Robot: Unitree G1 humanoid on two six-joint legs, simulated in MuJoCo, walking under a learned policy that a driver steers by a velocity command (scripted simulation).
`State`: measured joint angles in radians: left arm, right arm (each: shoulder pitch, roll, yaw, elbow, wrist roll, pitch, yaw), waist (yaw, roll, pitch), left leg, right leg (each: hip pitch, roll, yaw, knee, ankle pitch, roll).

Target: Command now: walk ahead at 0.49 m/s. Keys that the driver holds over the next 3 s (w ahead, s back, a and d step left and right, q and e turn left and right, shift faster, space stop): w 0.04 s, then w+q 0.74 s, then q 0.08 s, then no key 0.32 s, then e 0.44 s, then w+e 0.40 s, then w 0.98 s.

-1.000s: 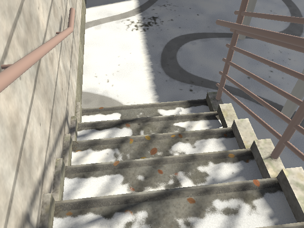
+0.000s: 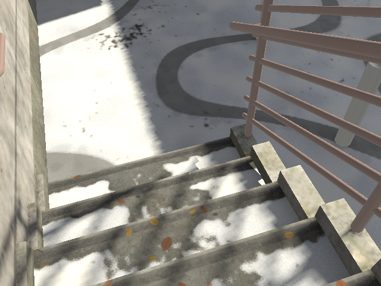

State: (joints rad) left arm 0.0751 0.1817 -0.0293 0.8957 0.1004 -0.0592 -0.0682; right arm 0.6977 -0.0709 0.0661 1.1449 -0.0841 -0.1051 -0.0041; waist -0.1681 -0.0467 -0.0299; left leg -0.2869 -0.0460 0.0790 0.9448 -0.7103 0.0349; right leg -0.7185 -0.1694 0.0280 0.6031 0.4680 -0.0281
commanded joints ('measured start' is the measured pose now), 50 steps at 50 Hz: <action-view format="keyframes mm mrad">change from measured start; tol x64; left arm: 1 -71 94 8 -88 -3 17 -14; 50 560 -27 10 117 -27 -4 6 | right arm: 1 18 -150 -22 -35 0 -11 21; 50 -389 -261 -110 -224 -13 -49 74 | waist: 1 61 97 205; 50 335 69 91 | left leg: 1 -297 246 -324 -279 187 206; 9 -819 58 -135 1194 -20 2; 24 -437 193 -166 -211 1330 51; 35 -388 174 -40 -656 920 35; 41 1232 375 -374 -264 1807 421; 50 -582 219 -163 -418 944 274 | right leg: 1 214 37 -40 -26 -55 -16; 7 1409 -158 26 117 523 -250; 11 698 -254 184 -225 -482 -237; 34 764 -149 -141 -3 -518 -116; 42 -352 80 -85 1357 -1365 139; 50 457 86 -25 577 -372 51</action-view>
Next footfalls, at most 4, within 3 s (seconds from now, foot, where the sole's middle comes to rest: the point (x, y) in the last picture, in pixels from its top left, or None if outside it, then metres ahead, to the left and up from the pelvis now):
0.12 right None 0.23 -0.17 -0.87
0.76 left None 0.54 0.16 -1.03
1.22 right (164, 237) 0.90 0.03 -1.20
1.78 left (110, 269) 0.73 0.28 -1.07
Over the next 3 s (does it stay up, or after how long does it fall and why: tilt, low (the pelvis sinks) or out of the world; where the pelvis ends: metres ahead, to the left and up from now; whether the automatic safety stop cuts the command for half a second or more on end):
stays up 1.25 0.34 -0.65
